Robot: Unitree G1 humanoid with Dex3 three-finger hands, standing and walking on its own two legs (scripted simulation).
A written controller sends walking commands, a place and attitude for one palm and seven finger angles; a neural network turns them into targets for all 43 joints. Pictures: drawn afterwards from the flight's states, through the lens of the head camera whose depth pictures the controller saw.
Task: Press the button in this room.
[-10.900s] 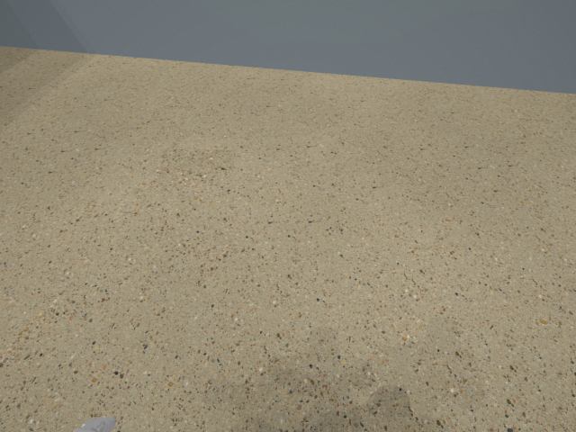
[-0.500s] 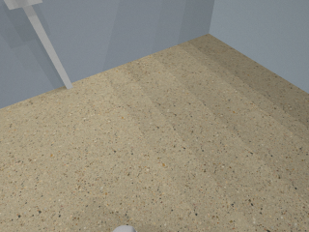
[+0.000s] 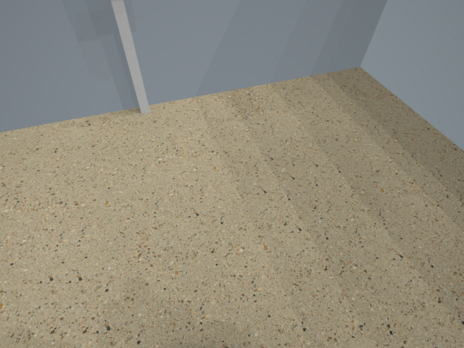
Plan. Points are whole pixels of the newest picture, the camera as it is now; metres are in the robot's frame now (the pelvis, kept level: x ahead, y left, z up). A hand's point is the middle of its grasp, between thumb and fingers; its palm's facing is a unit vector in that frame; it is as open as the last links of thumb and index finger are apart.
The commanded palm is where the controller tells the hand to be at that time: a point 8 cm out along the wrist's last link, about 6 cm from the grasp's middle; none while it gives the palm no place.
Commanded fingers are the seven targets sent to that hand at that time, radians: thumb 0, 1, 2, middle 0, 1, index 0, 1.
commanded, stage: turn or walk to find it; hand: left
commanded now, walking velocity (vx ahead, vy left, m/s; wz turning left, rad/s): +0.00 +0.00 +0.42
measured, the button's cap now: out of the picture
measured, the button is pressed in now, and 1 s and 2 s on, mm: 0 0 0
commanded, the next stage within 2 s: none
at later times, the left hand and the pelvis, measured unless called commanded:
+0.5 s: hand out of the picture -0.03 +0.18 -0.16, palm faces +0.26 -0.93 -0.25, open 7.3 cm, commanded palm none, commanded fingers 0.00 0.90 0.90 -0.20 -0.30 -0.20 -0.30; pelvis -0.03 -0.02 +0.00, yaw +14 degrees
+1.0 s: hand out of the picture -0.03 +0.22 -0.16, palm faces +0.43 -0.86 -0.27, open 7.4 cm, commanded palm none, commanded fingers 0.00 0.90 0.90 -0.20 -0.30 -0.20 -0.30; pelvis -0.05 -0.02 -0.01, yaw +25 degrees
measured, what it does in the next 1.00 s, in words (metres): steps on the spot, turning left: right foot, then left foot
